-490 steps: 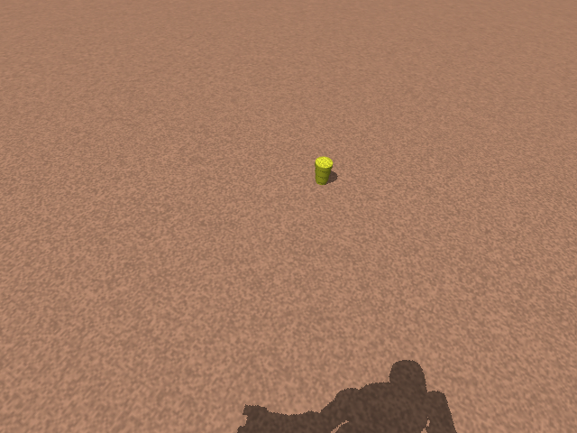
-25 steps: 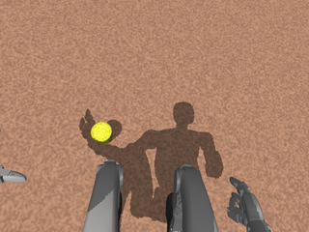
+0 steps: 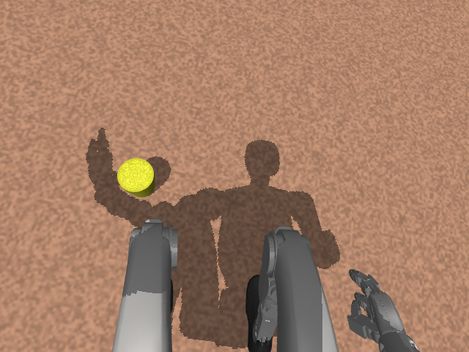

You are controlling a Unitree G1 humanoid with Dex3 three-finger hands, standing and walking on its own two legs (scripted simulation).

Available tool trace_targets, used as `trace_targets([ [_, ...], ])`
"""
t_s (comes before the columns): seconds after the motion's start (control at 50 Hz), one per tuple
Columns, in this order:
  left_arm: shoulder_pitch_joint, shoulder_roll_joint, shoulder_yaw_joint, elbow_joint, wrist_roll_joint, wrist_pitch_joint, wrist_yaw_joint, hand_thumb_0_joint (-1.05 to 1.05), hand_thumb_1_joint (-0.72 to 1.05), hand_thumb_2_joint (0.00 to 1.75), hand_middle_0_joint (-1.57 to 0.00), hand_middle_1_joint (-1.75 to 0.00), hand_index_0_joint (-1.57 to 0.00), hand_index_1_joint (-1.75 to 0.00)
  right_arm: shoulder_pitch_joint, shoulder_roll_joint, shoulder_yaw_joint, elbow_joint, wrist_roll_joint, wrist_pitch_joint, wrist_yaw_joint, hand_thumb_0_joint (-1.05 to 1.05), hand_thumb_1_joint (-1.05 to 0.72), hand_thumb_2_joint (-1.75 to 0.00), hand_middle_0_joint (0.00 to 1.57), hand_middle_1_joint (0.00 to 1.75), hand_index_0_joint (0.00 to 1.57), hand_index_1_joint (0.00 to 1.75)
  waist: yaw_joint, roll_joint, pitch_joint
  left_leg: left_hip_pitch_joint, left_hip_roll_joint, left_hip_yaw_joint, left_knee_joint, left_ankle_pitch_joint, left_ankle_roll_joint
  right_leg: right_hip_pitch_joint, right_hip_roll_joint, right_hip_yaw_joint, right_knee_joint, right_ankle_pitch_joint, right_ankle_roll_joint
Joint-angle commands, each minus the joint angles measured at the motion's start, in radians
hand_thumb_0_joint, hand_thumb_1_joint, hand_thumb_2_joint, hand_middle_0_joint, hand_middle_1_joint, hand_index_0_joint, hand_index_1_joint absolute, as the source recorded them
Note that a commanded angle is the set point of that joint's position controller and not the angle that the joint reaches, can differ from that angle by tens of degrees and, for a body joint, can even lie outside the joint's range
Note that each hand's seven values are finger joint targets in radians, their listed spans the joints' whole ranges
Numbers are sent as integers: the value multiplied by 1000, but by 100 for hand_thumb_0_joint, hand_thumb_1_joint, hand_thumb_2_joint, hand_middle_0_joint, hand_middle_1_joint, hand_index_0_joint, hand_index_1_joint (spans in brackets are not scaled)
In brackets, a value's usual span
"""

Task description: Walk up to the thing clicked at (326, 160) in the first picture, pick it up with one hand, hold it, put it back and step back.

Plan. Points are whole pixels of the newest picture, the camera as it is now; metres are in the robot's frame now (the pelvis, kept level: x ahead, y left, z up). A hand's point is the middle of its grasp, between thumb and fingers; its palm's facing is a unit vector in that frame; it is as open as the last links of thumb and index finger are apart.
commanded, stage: go down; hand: left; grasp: from the side
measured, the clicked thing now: (139, 181) +0.45 +0.23 -0.38
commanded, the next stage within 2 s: approach in 1.10 s
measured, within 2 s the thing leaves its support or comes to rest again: neither
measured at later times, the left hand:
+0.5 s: hand out of the picture +0.35 +0.41 -0.05, palm faces +0.19 -0.97 -0.15, open 17.2 cm
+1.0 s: hand out of the picture +0.36 +0.42 -0.06, palm faces +0.20 -0.97 -0.13, open 17.3 cm
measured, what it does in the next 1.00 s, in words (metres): lowers itself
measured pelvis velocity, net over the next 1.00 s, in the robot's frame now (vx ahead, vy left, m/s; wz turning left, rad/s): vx -0.01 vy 0.00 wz -0.03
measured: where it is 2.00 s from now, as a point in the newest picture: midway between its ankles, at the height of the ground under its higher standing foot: (208, 329)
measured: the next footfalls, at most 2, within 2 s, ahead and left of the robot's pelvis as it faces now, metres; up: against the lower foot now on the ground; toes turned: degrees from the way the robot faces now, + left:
none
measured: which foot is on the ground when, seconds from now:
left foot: down 0.00-1.00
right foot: down 0.00-1.00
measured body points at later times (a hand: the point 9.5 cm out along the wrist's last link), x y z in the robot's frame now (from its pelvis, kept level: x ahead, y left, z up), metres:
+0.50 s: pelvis -0.01 +0.01 -0.05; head +0.20 +0.07 +0.35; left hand +0.34 +0.46 -0.04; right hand +0.16 -0.27 -0.15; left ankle +0.08 +0.14 -0.41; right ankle +0.09 -0.13 -0.41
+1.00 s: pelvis -0.01 +0.00 -0.07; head +0.20 +0.07 +0.32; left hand +0.34 +0.47 -0.05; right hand +0.15 -0.28 -0.17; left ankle +0.08 +0.14 -0.41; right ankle +0.09 -0.13 -0.41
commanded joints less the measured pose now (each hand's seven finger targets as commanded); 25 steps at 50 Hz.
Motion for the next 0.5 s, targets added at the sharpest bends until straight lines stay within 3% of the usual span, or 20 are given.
trace_targets([
  [0.0,-215,403,81,-168,-41,-80,-17,0,-46,14,-3,-13,-3,-13,92,-210,-71,-70,-6,-34,-15,0,-90,-90,20,30,20,30,19,178,-563,398,-13,59,-228,118,54,249,30,-27,-198,124,-59],
  [0.06,-212,435,95,-141,-39,-76,-32,0,-47,14,-2,-12,-3,-12,91,-221,-69,-64,-8,-32,-15,0,-90,-90,20,30,20,30,33,206,-566,396,-11,55,-228,65,51,215,31,-33,-178,88,-61],
  [0.14,-213,488,119,-149,-41,-68,-41,0,-47,13,-2,-11,-2,-11,91,-231,-60,-63,-5,-30,-14,0,-91,-90,20,30,20,30,54,254,-584,400,-12,47,-229,68,45,183,31,-43,-135,92,-65],
  [0.22,-209,484,127,-155,-56,-58,-48,0,-50,14,-3,-12,-2,-12,96,-229,-55,-64,-1,-28,-12,0,-91,-91,20,30,20,30,43,241,-599,380,-17,53,-196,111,47,180,31,-46,-120,119,-65],
  [0.28,-207,461,112,-132,-60,-51,-57,0,-48,13,-2,-11,-2,-11,90,-233,-54,-62,2,-30,-11,0,-91,-91,20,30,20,30,31,235,-542,356,-15,45,-188,97,48,139,31,-53,-104,112,-65],
  [0.34,-207,482,135,-125,-64,-50,-65,0,-49,13,-2,-11,-2,-11,100,-234,-51,-57,2,-29,-8,0,-92,-91,20,30,20,30,30,230,-560,351,-18,47,-163,129,49,148,30,-54,-88,135,-64],
  [0.42,-226,466,127,-123,-73,-52,-79,0,-50,12,-3,-11,-3,-11,99,-238,-50,-51,0,-31,-6,0,-92,-91,20,30,20,30,21,243,-551,353,-17,41,-147,131,48,113,29,-56,-69,138,-66],
  [0.48,-253,494,136,-136,-70,-57,-83,0,-51,13,-3,-12,-2,-11,106,-243,-49,-53,-1,-31,-3,0,-92,-91,20,30,20,30,26,247,-572,360,-16,36,-137,144,46,105,28,-59,-51,144,-67],
])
